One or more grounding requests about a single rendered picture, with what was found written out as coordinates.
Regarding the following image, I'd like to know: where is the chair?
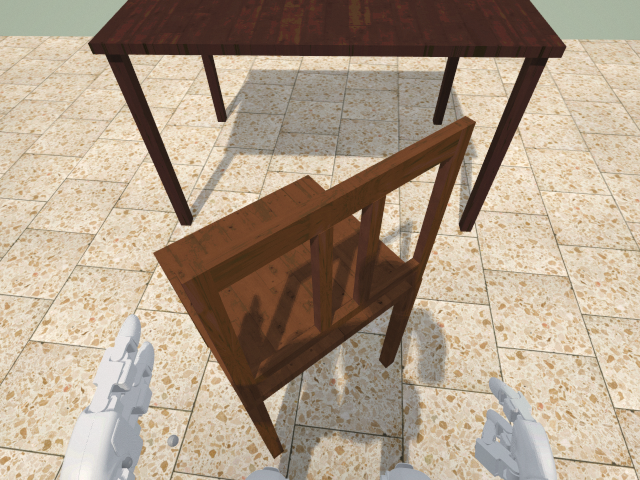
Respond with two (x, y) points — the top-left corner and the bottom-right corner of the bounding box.
(153, 116), (476, 459)

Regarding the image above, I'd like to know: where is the left robot hand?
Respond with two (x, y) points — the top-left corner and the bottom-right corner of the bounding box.
(59, 314), (154, 480)

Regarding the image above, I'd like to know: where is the right robot hand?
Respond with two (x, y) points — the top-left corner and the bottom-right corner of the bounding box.
(475, 377), (557, 480)

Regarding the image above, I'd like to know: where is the table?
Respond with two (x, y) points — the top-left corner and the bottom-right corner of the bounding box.
(88, 0), (567, 232)

